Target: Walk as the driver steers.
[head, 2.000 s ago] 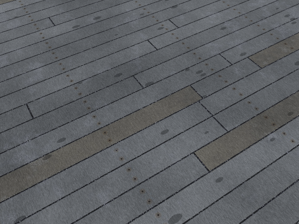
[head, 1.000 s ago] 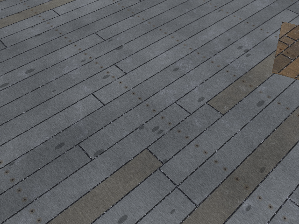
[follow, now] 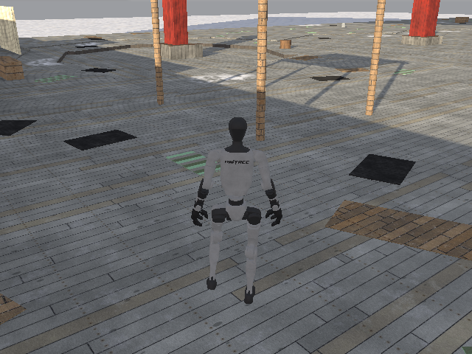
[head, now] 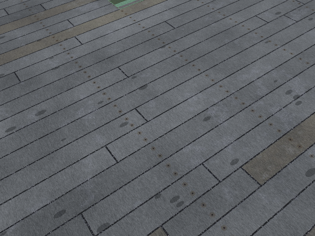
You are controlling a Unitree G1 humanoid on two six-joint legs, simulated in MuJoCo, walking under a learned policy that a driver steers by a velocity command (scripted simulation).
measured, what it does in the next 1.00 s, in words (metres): walks ahead, turning left: left foot, then right foot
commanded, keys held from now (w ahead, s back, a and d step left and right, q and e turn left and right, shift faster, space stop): w+q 1.00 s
